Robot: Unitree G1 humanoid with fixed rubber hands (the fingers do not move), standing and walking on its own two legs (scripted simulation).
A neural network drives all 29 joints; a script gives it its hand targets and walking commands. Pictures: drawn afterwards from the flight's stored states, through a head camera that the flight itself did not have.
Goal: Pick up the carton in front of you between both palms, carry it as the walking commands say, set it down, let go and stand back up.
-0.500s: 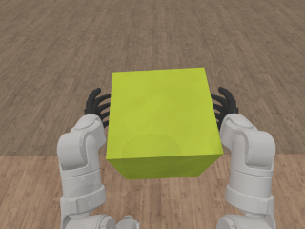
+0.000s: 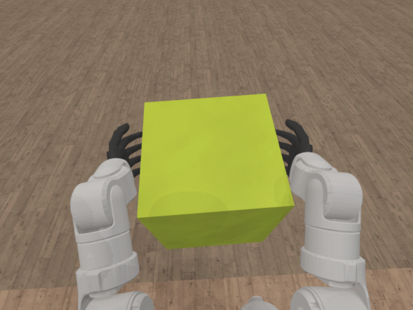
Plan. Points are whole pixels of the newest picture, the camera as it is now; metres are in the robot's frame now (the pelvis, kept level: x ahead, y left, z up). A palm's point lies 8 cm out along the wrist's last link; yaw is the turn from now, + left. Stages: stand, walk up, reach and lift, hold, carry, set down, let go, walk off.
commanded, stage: carry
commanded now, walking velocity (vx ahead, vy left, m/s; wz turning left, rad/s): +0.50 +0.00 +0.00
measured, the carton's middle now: (210, 180) +0.36 -0.01 +0.08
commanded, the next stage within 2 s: none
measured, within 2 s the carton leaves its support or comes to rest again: neither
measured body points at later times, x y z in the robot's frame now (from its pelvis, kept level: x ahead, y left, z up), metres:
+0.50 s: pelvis +0.30 -0.01 +0.02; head +0.31 -0.01 +0.47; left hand +0.65 +0.14 +0.17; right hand +0.64 -0.17 +0.17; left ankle +0.44 +0.09 -0.68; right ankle +0.19 -0.10 -0.71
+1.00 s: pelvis +0.61 -0.02 +0.03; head +0.60 -0.02 +0.48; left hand +0.94 +0.13 +0.14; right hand +0.93 -0.18 +0.14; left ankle +0.46 +0.08 -0.69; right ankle +0.74 -0.12 -0.69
